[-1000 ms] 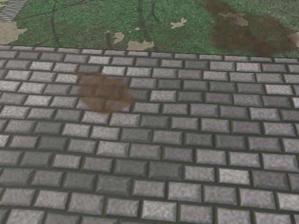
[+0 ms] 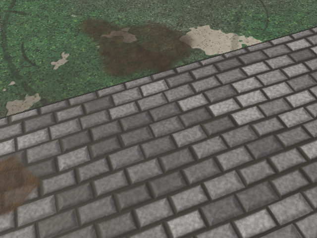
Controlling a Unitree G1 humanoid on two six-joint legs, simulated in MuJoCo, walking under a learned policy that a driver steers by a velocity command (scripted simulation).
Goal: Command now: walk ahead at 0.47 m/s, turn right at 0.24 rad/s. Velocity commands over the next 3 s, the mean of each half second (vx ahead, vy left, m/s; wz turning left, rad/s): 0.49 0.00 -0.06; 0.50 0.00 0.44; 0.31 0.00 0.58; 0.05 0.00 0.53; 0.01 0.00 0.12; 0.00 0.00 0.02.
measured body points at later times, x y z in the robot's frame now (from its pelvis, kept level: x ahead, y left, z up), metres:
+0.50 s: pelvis +0.27 +0.02 +0.00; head +0.31 +0.02 +0.45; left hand +0.48 +0.24 -0.10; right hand +0.21 -0.22 -0.14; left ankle +0.16 +0.11 -0.74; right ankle +0.43 -0.10 -0.70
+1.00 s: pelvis +0.53 +0.01 +0.00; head +0.56 +0.02 +0.45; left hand +0.44 +0.25 -0.13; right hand +0.75 -0.17 -0.11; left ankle +0.64 +0.17 -0.69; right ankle +0.46 -0.09 -0.74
